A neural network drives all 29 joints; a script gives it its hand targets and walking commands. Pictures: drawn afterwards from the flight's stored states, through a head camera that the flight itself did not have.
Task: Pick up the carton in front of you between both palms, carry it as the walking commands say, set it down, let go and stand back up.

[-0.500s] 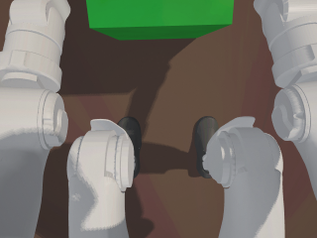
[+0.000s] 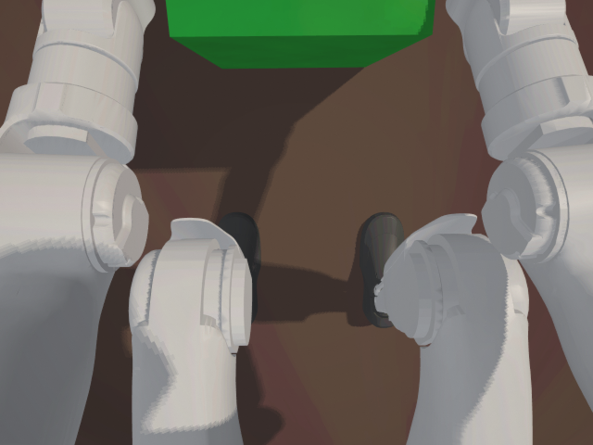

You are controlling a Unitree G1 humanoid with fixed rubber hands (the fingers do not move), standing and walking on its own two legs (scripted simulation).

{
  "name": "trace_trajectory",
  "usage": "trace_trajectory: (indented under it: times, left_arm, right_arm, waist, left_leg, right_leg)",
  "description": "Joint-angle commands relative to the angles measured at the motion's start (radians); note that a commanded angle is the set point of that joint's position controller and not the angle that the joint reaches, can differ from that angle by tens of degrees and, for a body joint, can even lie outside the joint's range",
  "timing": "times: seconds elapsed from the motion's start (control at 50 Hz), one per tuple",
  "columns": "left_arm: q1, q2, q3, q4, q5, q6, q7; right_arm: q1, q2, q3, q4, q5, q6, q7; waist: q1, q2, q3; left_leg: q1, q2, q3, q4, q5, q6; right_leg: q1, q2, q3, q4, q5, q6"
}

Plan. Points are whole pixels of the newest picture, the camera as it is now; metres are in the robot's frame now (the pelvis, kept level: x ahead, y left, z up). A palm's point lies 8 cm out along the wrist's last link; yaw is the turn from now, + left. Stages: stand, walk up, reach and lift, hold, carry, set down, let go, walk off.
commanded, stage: reach and lift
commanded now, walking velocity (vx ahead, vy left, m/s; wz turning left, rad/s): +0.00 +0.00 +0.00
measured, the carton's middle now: out of the picture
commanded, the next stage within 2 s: none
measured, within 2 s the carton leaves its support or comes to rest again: leaves its support in 0.26 s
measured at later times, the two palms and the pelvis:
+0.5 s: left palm out of the picture +0.52 +0.19 -0.05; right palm out of the picture +0.55 -0.11 -0.04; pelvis +0.01 -0.01 +0.04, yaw +2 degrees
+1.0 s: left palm out of the picture +0.48 +0.18 +0.09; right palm out of the picture +0.51 -0.12 +0.10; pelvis +0.01 -0.01 +0.15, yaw +3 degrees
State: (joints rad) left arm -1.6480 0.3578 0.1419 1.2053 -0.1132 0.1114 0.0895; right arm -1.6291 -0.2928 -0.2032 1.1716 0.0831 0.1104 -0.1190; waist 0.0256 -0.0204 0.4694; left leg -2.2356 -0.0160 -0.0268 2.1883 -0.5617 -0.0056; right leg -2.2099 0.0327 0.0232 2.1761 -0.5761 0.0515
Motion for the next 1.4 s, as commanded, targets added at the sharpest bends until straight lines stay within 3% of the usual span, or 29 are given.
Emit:
trace_trajectory:
  times: [0.0, 0.12, 0.18, 0.2, 0.22, 0.26, 0.32, 0.34, 0.38, 0.4, 0.46, 0.48, 0.5, 0.62, 0.74, 0.78, 0.82, 0.96, 0.98, 1.02, 1.1, 1.12, 1.14, 1.22, 1.26, 1.28, 1.3, 1.36, 1.38]
  left_arm:
    - [-0.371, -0.881, -0.135, -0.193, 0.028, 0.062, -0.286]
    - [-0.431, -0.941, -0.208, -0.319, -0.029, 0.109, -0.336]
    - [-0.452, -1.045, -0.277, -0.415, -0.101, 0.11, -0.334]
    - [-0.46, -1.045, -0.264, -0.46, -0.094, 0.118, -0.325]
    - [-0.552, -1.065, -0.339, -0.61, -0.153, 0.118, -0.309]
    - [-0.515, -1.063, -0.358, -0.676, -0.129, 0.145, -0.292]
    - [-0.322, -1.261, -0.355, -0.617, -0.084, 0.188, -0.263]
    - [-0.334, -1.214, -0.325, -0.621, -0.045, 0.197, -0.263]
    - [-0.373, -1.271, -0.351, -0.672, -0.06, 0.217, -0.264]
    - [-0.266, -1.239, -0.301, -0.624, -0.009, 0.215, -0.266]
    - [-0.21, -1.264, -0.196, -0.471, 0.08, 0.228, -0.282]
    - [-0.219, -1.298, -0.175, -0.459, 0.115, 0.236, -0.287]
    - [-0.253, -1.243, -0.157, -0.474, 0.131, 0.238, -0.294]
    - [-0.164, -1.253, -0.005, -0.334, 0.246, 0.255, -0.311]
    - [-0.208, -1.309, -0.038, -0.414, 0.238, 0.267, -0.306]
    - [-0.166, -1.379, -0.062, -0.401, 0.221, 0.283, -0.319]
    - [-0.087, -1.412, -0.104, -0.4, 0.215, 0.299, -0.325]
    - [0.016, -1.444, -0.281, -0.589, 0.12, 0.296, -0.317]
    - [0.007, -1.447, -0.296, -0.612, 0.13, 0.3, -0.325]
    - [0.023, -1.483, -0.329, -0.632, 0.099, 0.301, -0.33]
    - [0.14, -1.501, -0.321, -0.601, 0.129, 0.298, -0.312]
    - [0.181, -1.511, -0.303, -0.552, 0.132, 0.306, -0.307]
    - [0.191, -1.514, -0.267, -0.538, 0.148, 0.297, -0.311]
    - [0.241, -1.472, -0.253, -0.561, 0.185, 0.278, -0.306]
    - [0.352, -1.525, -0.252, -0.513, 0.192, 0.266, -0.305]
    - [0.318, -1.49, -0.285, -0.577, 0.187, 0.257, -0.304]
    - [0.335, -1.494, -0.285, -0.556, 0.183, 0.262, -0.307]
    - [0.429, -1.542, -0.312, -0.593, 0.173, 0.249, -0.309]
    - [0.393, -1.522, -0.297, -0.59, 0.183, 0.248, -0.308]
  right_arm:
    - [-0.443, 0.809, 0.123, -0.175, -0.048, 0.054, 0.274]
    - [-0.459, 0.935, 0.253, -0.322, 0.042, 0.103, 0.309]
    - [-0.436, 1.01, 0.315, -0.362, 0.067, 0.111, 0.302]
    - [-0.493, 1.034, 0.329, -0.422, 0.105, 0.113, 0.29]
    - [-0.565, 1.084, 0.405, -0.58, 0.141, 0.117, 0.277]
    - [-0.477, 1.147, 0.374, -0.546, 0.156, 0.156, 0.274]
    - [-0.468, 1.174, 0.4, -0.652, 0.117, 0.167, 0.267]
    - [-0.44, 1.214, 0.398, -0.64, 0.102, 0.18, 0.263]
    - [-0.316, 1.215, 0.352, -0.552, 0.045, 0.219, 0.269]
    - [-0.274, 1.265, 0.314, -0.517, 0.032, 0.221, 0.282]
    - [-0.217, 1.255, 0.204, -0.37, -0.064, 0.241, 0.284]
    - [-0.216, 1.262, 0.188, -0.377, -0.104, 0.239, 0.287]
    - [-0.216, 1.28, 0.151, -0.345, -0.114, 0.246, 0.29]
    - [-0.168, 1.204, -0.015, -0.279, -0.274, 0.243, 0.301]
    - [-0.163, 1.325, 0.055, -0.313, -0.236, 0.269, 0.324]
    - [-0.187, 1.304, 0.109, -0.367, -0.221, 0.276, 0.327]
    - [-0.233, 1.346, 0.184, -0.495, -0.174, 0.275, 0.329]
    - [-0.027, 1.42, 0.331, -0.552, -0.094, 0.3, 0.341]
    - [0.022, 1.462, 0.344, -0.518, -0.072, 0.302, 0.342]
    - [0.032, 1.412, 0.344, -0.551, -0.099, 0.304, 0.333]
    - [0.123, 1.401, 0.339, -0.511, -0.092, 0.291, 0.336]
    - [0.153, 1.397, 0.311, -0.503, -0.102, 0.29, 0.34]
    - [0.14, 1.425, 0.336, -0.515, -0.118, 0.285, 0.342]
    - [0.288, 1.418, 0.271, -0.428, -0.16, 0.28, 0.341]
    - [0.206, 1.428, 0.36, -0.55, -0.106, 0.253, 0.337]
    - [0.305, 1.455, 0.329, -0.49, -0.145, 0.259, 0.335]
    - [0.315, 1.444, 0.322, -0.498, -0.134, 0.25, 0.331]
    - [0.445, 1.429, 0.323, -0.521, -0.196, 0.245, 0.327]
    - [0.419, 1.425, 0.33, -0.512, -0.157, 0.247, 0.33]
  waist:
    - [-0.005, 0.018, -1.032]
    - [0.042, -0.008, -1.169]
    - [-0.034, -0.051, -1.444]
    - [0.048, -0.016, -1.597]
    - [-0.005, -0.047, -1.865]
    - [0.064, 0.007, -2.012]
    - [0.037, 0.09, -2.164]
    - [0.054, 0.047, -2.138]
    - [-0.033, 0.06, -1.977]
    - [0.022, 0.015, -1.852]
    - [0.034, 0.049, -1.531]
    - [-0.021, 0.04, -1.502]
    - [0.039, 0.034, -1.502]
    - [-0.051, 0.066, -1.391]
    - [0.008, 0.032, -1.555]
    - [-0.026, 0.029, -1.608]
    - [0.035, 0.028, -1.729]
    - [0.0, 0.001, -1.836]
    - [0.04, 0.021, -1.79]
    - [-0.045, 0.011, -1.745]
    - [0.014, 0.079, -1.6]
    - [-0.035, 0.054, -1.532]
    - [0.017, 0.026, -1.521]
    - [-0.026, -0.009, -1.404]
    - [0.061, 0.034, -1.478]
    - [-0.016, -0.008, -1.452]
    - [0.023, 0.022, -1.438]
    - [-0.05, 0.028, -1.392]
    - [-0.004, 0.03, -1.355]
  left_leg:
    - [0.474, -0.092, 0.082, -0.17, 0.211, -0.006]
    - [0.545, -0.078, 0.087, -0.137, 0.245, 0.012]
    - [0.59, -0.089, 0.1, -0.114, 0.37, 0.007]
    - [0.672, -0.094, 0.119, -0.113, 0.431, 0.007]
    - [0.784, -0.088, 0.101, -0.11, 0.54, 0.009]
    - [0.897, -0.103, 0.112, -0.142, 0.617, -0.007]
    - [1.053, -0.113, 0.106, -0.174, 0.718, -0.027]
    - [1.044, -0.114, 0.108, -0.184, 0.717, -0.022]
    - [0.939, -0.131, 0.101, -0.256, 0.586, -0.032]
    - [0.873, -0.127, 0.084, -0.3, 0.538, -0.024]
    - [0.649, -0.131, 0.122, -0.377, 0.258, -0.019]
    - [0.616, -0.141, 0.123, -0.406, 0.203, -0.02]
    - [0.625, -0.138, 0.129, -0.449, 0.17, -0.014]
    - [0.634, -0.137, 0.096, -0.57, 0.09, -0.014]
    - [0.759, -0.14, 0.106, -0.644, 0.124, -0.003]
    - [0.778, -0.137, 0.112, -0.643, 0.176, -0.009]
    - [0.883, -0.15, 0.125, -0.673, 0.253, -0.007]
    - [1.08, -0.149, 0.1, -0.735, 0.394, -0.031]
    - [1.068, -0.151, 0.114, -0.746, 0.363, -0.027]
    - [1.071, -0.154, 0.091, -0.789, 0.321, -0.026]
    - [1.169, -0.147, 0.077, -0.854, 0.34, -0.03]
    - [1.197, -0.144, 0.065, -0.889, 0.317, -0.031]
    - [1.181, -0.148, 0.06, -0.916, 0.296, -0.027]
    - [1.275, -0.13, 0.026, -0.986, 0.323, -0.012]
    - [1.331, -0.137, 0.038, -1.008, 0.395, -0.008]
    - [1.308, -0.145, 0.036, -1.026, 0.395, -0.019]
    - [1.305, -0.143, 0.038, -1.045, 0.376, -0.019]
    - [1.386, -0.142, 0.015, -1.109, 0.378, -0.02]
    - [1.429, -0.136, 0.011, -1.132, 0.4, -0.012]
  right_leg:
    - [0.419, 0.09, -0.123, -0.128, 0.204, -0.029]
    - [0.485, 0.078, -0.099, -0.08, 0.222, -0.043]
    - [0.638, 0.095, -0.115, -0.105, 0.387, -0.049]
    - [0.71, 0.086, -0.097, -0.096, 0.424, -0.051]
    - [0.813, 0.1, -0.109, -0.087, 0.554, -0.043]
    - [0.771, 0.109, -0.134, -0.094, 0.559, -0.034]
    - [0.695, 0.123, -0.143, -0.162, 0.575, -0.02]
    - [0.668, 0.132, -0.13, -0.18, 0.558, -0.015]
    - [0.586, 0.135, -0.139, -0.24, 0.466, -0.026]
    - [0.545, 0.144, -0.144, -0.255, 0.446, -0.019]
    - [0.491, 0.139, -0.105, -0.384, 0.205, -0.026]
    - [0.508, 0.149, -0.106, -0.409, 0.176, -0.029]
    - [0.49, 0.14, -0.109, -0.414, 0.166, -0.027]
    - [0.481, 0.148, -0.131, -0.524, 0.084, -0.05]
    - [0.61, 0.143, -0.103, -0.6, 0.121, -0.044]
    - [0.702, 0.145, -0.113, -0.636, 0.149, -0.028]
    - [0.783, 0.14, -0.109, -0.659, 0.219, -0.017]
    - [0.899, 0.16, -0.111, -0.704, 0.343, -0.004]
    - [0.934, 0.153, -0.073, -0.743, 0.323, -0.014]
    - [0.944, 0.159, -0.096, -0.775, 0.292, -0.013]
    - [0.922, 0.158, -0.082, -0.821, 0.279, -0.023]
    - [0.942, 0.162, -0.092, -0.868, 0.264, -0.016]
    - [0.963, 0.151, -0.072, -0.883, 0.251, -0.022]
    - [0.997, 0.15, -0.063, -0.97, 0.266, -0.021]
    - [1.09, 0.146, -0.037, -0.982, 0.334, -0.014]
    - [1.141, 0.153, -0.045, -1.017, 0.351, -0.015]
    - [1.187, 0.139, -0.024, -1.036, 0.344, -0.019]
    - [1.247, 0.131, -0.021, -1.109, 0.359, -0.029]
    - [1.252, 0.127, -0.004, -1.128, 0.353, -0.039]
